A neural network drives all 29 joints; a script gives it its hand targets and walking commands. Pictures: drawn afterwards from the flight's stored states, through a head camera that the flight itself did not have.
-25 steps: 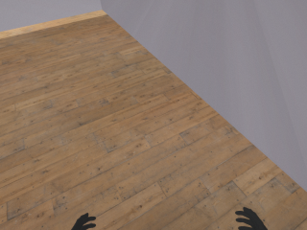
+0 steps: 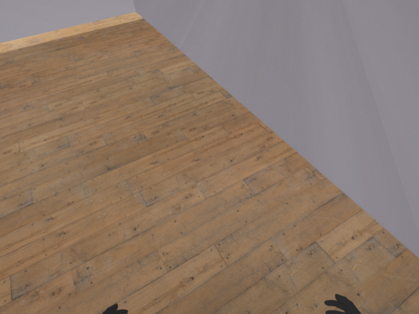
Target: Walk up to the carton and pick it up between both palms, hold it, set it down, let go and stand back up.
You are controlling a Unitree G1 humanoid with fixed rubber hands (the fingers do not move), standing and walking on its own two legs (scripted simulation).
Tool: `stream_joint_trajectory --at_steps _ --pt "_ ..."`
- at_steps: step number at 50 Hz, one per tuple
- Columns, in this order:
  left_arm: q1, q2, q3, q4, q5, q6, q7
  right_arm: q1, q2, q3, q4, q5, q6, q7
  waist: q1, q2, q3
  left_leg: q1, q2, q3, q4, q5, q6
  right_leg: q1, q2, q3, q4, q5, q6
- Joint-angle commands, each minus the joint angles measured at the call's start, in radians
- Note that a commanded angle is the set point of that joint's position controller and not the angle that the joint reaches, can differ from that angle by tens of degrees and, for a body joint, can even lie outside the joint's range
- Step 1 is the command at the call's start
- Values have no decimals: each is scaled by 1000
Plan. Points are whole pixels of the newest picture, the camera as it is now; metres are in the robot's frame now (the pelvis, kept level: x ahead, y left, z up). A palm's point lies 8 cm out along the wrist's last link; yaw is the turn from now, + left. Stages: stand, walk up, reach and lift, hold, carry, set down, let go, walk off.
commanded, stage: stand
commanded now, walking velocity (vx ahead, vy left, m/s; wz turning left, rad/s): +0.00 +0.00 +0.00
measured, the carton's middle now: out of the picture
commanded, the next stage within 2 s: walk up in 1.42 s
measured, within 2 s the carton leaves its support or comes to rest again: neither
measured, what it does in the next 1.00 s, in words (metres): stands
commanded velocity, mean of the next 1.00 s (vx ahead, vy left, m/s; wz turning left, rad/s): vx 0.00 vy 0.00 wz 0.00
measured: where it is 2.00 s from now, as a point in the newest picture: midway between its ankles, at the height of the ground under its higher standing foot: outside the picture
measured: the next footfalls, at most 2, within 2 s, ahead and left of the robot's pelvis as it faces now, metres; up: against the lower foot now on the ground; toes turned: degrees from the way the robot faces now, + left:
left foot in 2.00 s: +0.09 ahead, +0.31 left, +0.00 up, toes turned +24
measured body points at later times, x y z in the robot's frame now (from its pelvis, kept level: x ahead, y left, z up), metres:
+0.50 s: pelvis +0.01 +0.00 +0.00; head +0.01 +0.00 +0.45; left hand +0.12 +0.24 -0.11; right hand +0.11 -0.25 -0.11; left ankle +0.02 +0.11 -0.72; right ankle +0.02 -0.13 -0.72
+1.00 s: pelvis +0.00 +0.00 +0.00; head +0.01 +0.00 +0.45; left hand +0.11 +0.25 -0.11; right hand +0.09 -0.25 -0.12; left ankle +0.02 +0.11 -0.72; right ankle +0.02 -0.13 -0.72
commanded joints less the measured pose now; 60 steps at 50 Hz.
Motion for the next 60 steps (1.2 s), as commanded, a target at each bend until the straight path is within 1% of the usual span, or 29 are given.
stream_joint_trajectory --at_steps 1,4,6,9,10,14,20,23,27,31,32,34,41,48,49,60 --pt "-7 138 40 -109 -1 -29 7 -15 -128 -41 -94 1 -32 -6 0 -7 -39 -10 84 -116 -169 21 26 -11 -62 90 -143 66 -46" --pt "-9 140 39 -108 -1 -30 8 -13 -129 -40 -89 0 -32 -6 -1 -14 -49 4 85 -113 -164 45 25 -7 -62 90 -142 83 -46" --pt "-4 143 38 -105 -1 -30 9 -8 -128 -39 -85 1 -33 -7 -1 -8 -63 12 88 -112 -163 60 25 3 -63 90 -138 97 -46" --pt "-6 142 37 -104 -3 -29 10 -7 -132 -38 -81 2 -32 -7 -3 -6 -63 11 88 -110 -164 59 26 3 -62 92 -139 101 -47" --pt "-6 143 37 -103 -3 -29 10 -5 -128 -38 -78 3 -31 -8 -3 -15 -60 14 88 -110 -164 61 25 0 -63 92 -140 100 -47" --pt "-3 141 36 -99 -2 -27 10 -3 -132 -36 -72 4 -30 -8 -2 -4 -49 8 90 -109 -170 64 25 1 -64 94 -140 106 -47" --pt "-3 145 35 -92 -3 -26 11 6 -133 -33 -63 5 -30 -9 -3 -14 -49 13 90 -103 -170 77 24 2 -63 96 -145 120 -47" --pt "0 145 34 -89 -5 -26 12 5 -135 -33 -59 5 -30 -10 0 -13 -53 24 93 -99 -166 105 23 4 -63 95 -144 145 -47" --pt "-2 146 32 -85 -4 -25 13 9 -135 -30 -54 6 -29 -10 -2 -15 -58 27 94 -99 -171 96 24 8 -63 98 -147 137 -47" --pt "2 147 31 -80 -4 -24 14 8 -137 -29 -50 6 -28 -11 -2 -4 -45 24 94 -97 -177 87 24 3 -63 103 -152 132 -46" --pt "2 149 31 -79 -4 -24 14 14 -136 -28 -48 6 -28 -11 -3 -11 -54 27 94 -97 -176 90 25 7 -63 102 -152 134 -47" --pt "0 147 31 -77 -4 -24 14 13 -138 -27 -45 7 -29 -11 -2 -4 -55 24 95 -99 -180 85 26 10 -61 102 -151 128 -46" --pt "6 149 28 -68 -5 -23 14 17 -143 -25 -38 8 -27 -12 -2 -14 -31 22 95 -97 -187 63 24 -10 -60 107 -165 111 -46" --pt "15 149 27 -57 -5 -23 14 22 -146 -23 -27 7 -26 -12 -1 -9 -36 22 97 -96 -195 49 24 -7 -59 111 -169 100 -45" --pt "5 149 24 -56 -7 -23 14 26 -147 -22 -34 9 -27 -13 -3 -31 -48 30 98 -97 -198 40 25 0 -60 106 -169 100 -42" --pt "13 152 19 -31 -7 -22 16 35 -153 -18 -26 10 -26 -15 0 -8 -26 20 101 -96 -214 32 25 -2 -58 110 -173 110 -39"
